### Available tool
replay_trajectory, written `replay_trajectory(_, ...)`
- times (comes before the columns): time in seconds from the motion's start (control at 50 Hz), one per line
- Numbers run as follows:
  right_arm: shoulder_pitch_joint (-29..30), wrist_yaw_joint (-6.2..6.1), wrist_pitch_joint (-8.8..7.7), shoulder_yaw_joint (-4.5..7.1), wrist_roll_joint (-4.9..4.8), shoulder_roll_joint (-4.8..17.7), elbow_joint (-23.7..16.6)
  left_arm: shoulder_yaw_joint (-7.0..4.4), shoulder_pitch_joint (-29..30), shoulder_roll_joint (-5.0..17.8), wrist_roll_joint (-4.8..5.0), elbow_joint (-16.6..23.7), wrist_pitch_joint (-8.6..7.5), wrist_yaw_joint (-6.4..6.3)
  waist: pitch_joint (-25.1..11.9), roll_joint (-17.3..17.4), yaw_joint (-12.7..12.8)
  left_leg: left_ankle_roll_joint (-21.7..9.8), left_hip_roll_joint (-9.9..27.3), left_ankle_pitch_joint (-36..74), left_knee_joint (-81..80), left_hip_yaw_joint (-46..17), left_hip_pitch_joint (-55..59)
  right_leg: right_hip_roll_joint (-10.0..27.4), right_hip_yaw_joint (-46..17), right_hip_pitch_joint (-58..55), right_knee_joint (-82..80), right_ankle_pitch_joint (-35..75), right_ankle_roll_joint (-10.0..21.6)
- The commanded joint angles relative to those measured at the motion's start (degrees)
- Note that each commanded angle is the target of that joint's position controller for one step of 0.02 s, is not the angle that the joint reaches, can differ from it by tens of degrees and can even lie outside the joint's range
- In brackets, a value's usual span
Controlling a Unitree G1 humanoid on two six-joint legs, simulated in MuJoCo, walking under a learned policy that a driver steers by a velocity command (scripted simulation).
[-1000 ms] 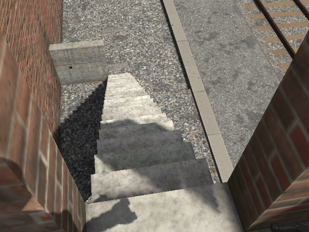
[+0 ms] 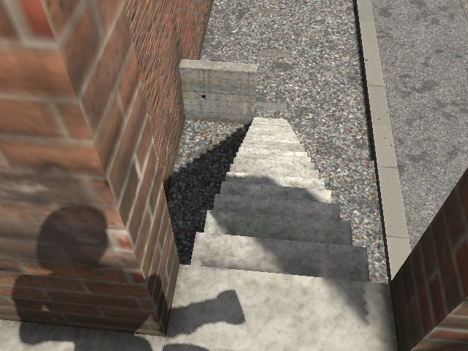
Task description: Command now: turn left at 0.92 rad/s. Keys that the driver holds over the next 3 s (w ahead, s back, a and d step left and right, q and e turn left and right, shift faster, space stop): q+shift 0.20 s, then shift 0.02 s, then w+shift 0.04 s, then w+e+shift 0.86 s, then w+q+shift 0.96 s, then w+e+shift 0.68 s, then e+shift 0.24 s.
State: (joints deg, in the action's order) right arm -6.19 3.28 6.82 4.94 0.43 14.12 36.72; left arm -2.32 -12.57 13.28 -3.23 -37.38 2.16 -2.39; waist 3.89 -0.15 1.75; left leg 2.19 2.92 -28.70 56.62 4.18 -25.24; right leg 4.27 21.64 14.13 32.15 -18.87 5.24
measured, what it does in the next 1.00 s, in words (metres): steps to the right: left foot, then right foot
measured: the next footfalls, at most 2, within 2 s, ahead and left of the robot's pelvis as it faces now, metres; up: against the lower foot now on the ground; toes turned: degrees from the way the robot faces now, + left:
left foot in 0.12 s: +0.00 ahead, +0.12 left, +0.00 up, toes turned +14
right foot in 0.82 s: +0.25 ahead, -0.24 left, +0.00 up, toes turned -10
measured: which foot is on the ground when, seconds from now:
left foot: up 0.00-0.10, down 0.12-0.82, up 0.84-1.00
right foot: down 0.00-0.12, up 0.14-0.80, down 0.82-1.00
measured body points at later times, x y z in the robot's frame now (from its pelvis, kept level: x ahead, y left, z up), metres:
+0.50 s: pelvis +0.02 +0.02 +0.01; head +0.04 +0.03 +0.46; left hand +0.04 +0.29 -0.12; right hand +0.17 -0.21 -0.11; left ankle -0.04 +0.11 -0.73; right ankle +0.06 -0.09 -0.68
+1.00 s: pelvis +0.16 -0.16 +0.00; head +0.22 -0.21 +0.44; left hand +0.31 +0.07 -0.10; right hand +0.23 -0.46 -0.14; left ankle +0.16 +0.00 -0.61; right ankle +0.21 -0.24 -0.73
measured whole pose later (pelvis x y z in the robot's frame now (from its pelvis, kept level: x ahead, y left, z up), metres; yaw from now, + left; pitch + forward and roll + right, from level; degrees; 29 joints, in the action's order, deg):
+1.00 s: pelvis +0.16 -0.16 +0.00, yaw -12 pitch +0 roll +2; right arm -8.7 -1.8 2.7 4.5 3.2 18.2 42.8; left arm -1.6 -14.8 12.4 0.0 -39.3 0.7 0.5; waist 8.5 3.6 -0.1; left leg 2.5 2.3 -19.2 78.1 -1.2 -33.8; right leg -5.0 -2.9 20.9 31.8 -10.1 3.2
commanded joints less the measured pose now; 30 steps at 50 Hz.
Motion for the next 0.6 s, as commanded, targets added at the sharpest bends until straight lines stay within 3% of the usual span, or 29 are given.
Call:
replay_trajectory(0.02,1.1,0.96,0.11,0.55,-1.56,2.9,-6.0,-2.66,-0.4,8.0,0.27,3.5,-0.77,1.26,-7.7,-7.1,-0.4,-1.3,-0.1,-0.2,-5.4,2.4,1.5,17.3,-11.3,-7.1,-7.8,28.1,5.4)
replay_trajectory(0.04,0.3,1.03,-0.03,0.42,-2.39,3.0,-5.8,-3.05,-1.2,8.9,0.66,3.0,-0.51,1.89,-8.5,-7.5,-0.4,-2.3,-1.3,-0.5,-7.9,4.2,4.5,17.5,-9.7,-6.2,-7.1,23.1,3.8)
replay_trajectory(0.06,0.8,0.83,-0.48,0.56,-2.30,3.6,-6.2,-3.34,-1.8,10.1,1.21,2.2,-0.21,2.61,-7.8,-7.1,-0.1,-3.6,-1.8,-0.6,-11.0,5.5,6.5,17.8,-8.8,-4.3,-6.9,16.2,1.8)
replay_trajectory(0.08,0.4,0.41,-0.72,0.92,-1.47,4.4,-6.2,-3.34,-1.9,10.0,2.15,1.8,0.05,2.31,-6.5,-6.6,-0.8,-4.3,-2.2,-0.4,-13.8,6.4,8.9,18.2,-8.3,-2.0,-7.0,11.8,0.6)
replay_trajectory(0.1,-3.2,-0.14,-1.55,0.80,-0.76,4.3,-5.7,-3.66,-0.5,11.0,2.38,2.0,0.43,1.67,-5.9,-4.4,-3.3,-4.9,-2.3,3.4,-21.2,5.5,14.3,18.1,-6.6,1.8,-3.7,9.5,-2.0)
replay_trajectory(0.12,-9.7,-1.31,-2.10,1.49,-0.45,5.9,-2.8,-4.14,-1.5,11.3,2.47,1.3,1.04,1.87,-6.7,0.0,-5.5,-6.7,-2.6,5.6,-28.3,1.5,21.9,16.9,-4.9,7.3,3.1,0.7,-5.3)
replay_trajectory(0.14,-13.1,-2.45,-2.83,2.66,-0.06,11.2,-1.8,-3.45,-1.6,8.3,2.24,2.0,1.42,2.53,-3.0,15.1,-6.8,-10.5,8.7,7.8,-37.8,-18.2,24.7,10.4,-0.8,19.9,19.9,-14.9,-9.0)
replay_trajectory(0.16,-14.5,-3.88,-3.23,4.58,-0.54,17.9,-3.3,-2.88,4.4,8.2,0.91,8.8,1.55,2.25,-1.4,17.6,-7.2,-21.2,19.0,10.6,-40.4,-43.7,19.6,-0.2,-12.5,32.2,30.4,-26.1,-12.3)
replay_trajectory(0.18,-14.2,-4.25,-3.63,4.09,-0.67,15.8,-3.2,-3.22,7.4,10.1,0.19,8.4,1.55,2.13,-0.6,7.7,-8.1,-21.8,18.8,10.1,-41.8,-37.7,20.4,0.8,-19.8,34.0,35.0,-19.1,-11.9)
replay_trajectory(0.2,-9.1,-4.77,-3.95,3.22,0.10,14.8,-3.8,-2.76,7.0,8.7,0.72,7.9,0.89,1.53,-0.2,6.4,-5.4,-20.7,16.1,5.9,-42.7,-33.7,16.6,0.2,-21.6,32.5,35.1,-12.7,-10.9)
replay_trajectory(0.22,-3.6,-4.89,-3.83,2.31,0.11,12.9,-4.5,-2.66,4.0,8.6,0.84,5.7,0.06,1.37,1.4,7.2,-2.1,-18.3,12.3,11.0,-42.2,-26.4,13.8,0.6,-21.3,29.5,32.9,-6.6,-10.0)
replay_trajectory(0.24,-1.7,-4.83,-4.55,1.91,-0.08,11.3,-4.8,-3.01,0.5,9.1,-0.50,4.3,-0.09,1.48,-0.4,6.4,-1.0,-16.7,10.1,12.5,-42.0,-24.5,12.7,-0.1,-21.6,25.2,31.4,-2.8,-8.9)
replay_trajectory(0.26,-2.2,-4.64,-5.43,1.19,0.26,9.7,-4.4,-3.26,-1.6,9.5,-1.06,2.3,0.41,1.64,-0.8,3.3,-0.9,-15.7,10.3,23.6,-40.8,-23.8,14.1,-1.2,-21.6,24.2,31.9,-0.6,-8.5)
replay_trajectory(0.3,-6.1,-4.98,-7.02,0.58,0.44,8.9,-1.6,-3.05,-5.0,8.1,-0.54,-0.2,1.59,2.47,-4.7,-0.2,-1.1,-15.1,11.8,35.5,-39.3,-21.6,18.6,-1.0,-22.1,22.1,30.8,1.2,-8.0)
replay_trajectory(0.32,-2.8,-4.60,-7.16,-0.68,-0.32,6.5,-0.4,-2.20,-4.5,5.8,1.72,0.4,0.65,2.19,-5.8,4.7,0.8,-14.9,6.4,44.5,-37.2,-12.6,14.8,-0.5,-21.4,14.9,26.1,0.3,-7.8)
replay_trajectory(0.36,-3.2,-4.37,-7.52,-2.03,0.72,3.2,1.0,-1.14,-4.0,4.3,1.67,-0.7,0.24,2.37,-6.9,8.0,-0.9,-13.6,3.7,44.9,-36.5,-6.8,14.3,-1.9,-19.0,7.8,17.9,0.8,-7.0)
replay_trajectory(0.4,-7.4,-4.40,-8.01,-3.23,1.29,1.6,3.7,-0.66,-2.5,3.7,1.40,-1.1,0.81,2.39,-6.1,8.4,-3.6,-13.5,5.9,39.7,-37.5,-7.3,14.8,-2.3,-19.2,3.8,10.3,-0.6,-5.9)
replay_trajectory(0.42,-8.3,-4.57,-8.03,-2.84,1.29,3.5,4.5,-0.88,-2.1,4.4,1.55,-0.8,1.01,2.35,-4.9,8.8,-3.9,-13.6,7.1,37.9,-36.7,-8.3,15.3,-3.1,-19.1,3.8,8.2,-1.4,-5.4)
replay_trajectory(0.44,-17.4,-7.84,-6.88,1.65,0.80,15.8,6.4,-2.40,3.9,9.2,-0.29,2.8,2.81,4.84,-0.5,4.5,-8.2,-16.7,19.1,37.5,-38.3,-21.8,26.6,-4.1,-18.1,22.5,16.2,-2.8,-5.5)
replay_trajectory(0.46,-23.0,-9.17,-6.24,2.51,0.11,17.9,9.1,-3.07,3.4,9.7,-0.96,2.9,3.51,5.62,-1.4,-1.9,-8.3,-18.0,25.7,32.6,-39.3,-27.3,31.1,-1.8,-26.5,27.6,19.4,-4.0,-5.3)
replay_trajectory(0.48,-23.0,-9.65,-5.87,2.34,0.94,16.9,9.1,-3.22,3.6,9.1,-0.28,2.4,3.71,6.24,-0.3,-4.1,-8.0,-17.9,26.7,27.7,-40.8,-27.8,32.7,-2.6,-29.6,31.9,23.2,-4.8,-5.5)
replay_trajectory(0.5,-20.7,-10.07,-5.84,2.18,1.56,16.2,9.5,-3.25,2.6,8.3,-0.13,1.8,3.95,6.59,1.7,-1.9,-6.2,-17.7,26.9,28.4,-41.5,-26.3,32.9,-3.1,-30.7,34.9,28.3,-4.9,-5.7)
replay_trajectory(0.54,-17.5,-9.64,-6.51,1.52,0.91,11.9,9.5,-3.53,0.3,8.2,-0.26,0.5,3.46,7.60,-0.3,3.7,-4.2,-14.4,21.5,25.7,-40.8,-18.4,32.7,-1.1,-30.4,34.3,30.7,-1.7,-6.7)
replay_trajectory(0.56,-18.2,-9.61,-6.85,1.30,0.92,11.4,10.7,-2.82,2.3,6.6,-0.15,1.8,3.37,7.30,0.4,3.6,-3.9,-12.7,20.5,25.7,-40.5,-15.1,30.8,-0.7,-29.1,32.8,31.1,0.1,-7.4)
replay_trajectory(0.6,-17.6,-9.16,-7.12,1.32,1.63,10.6,11.4,-2.23,4.4,5.3,0.36,2.5,3.28,7.87,0.6,8.2,-4.1,-11.7,18.2,31.4,-39.0,-9.8,29.2,-0.3,-26.2,31.5,29.1,2.1,-8.1)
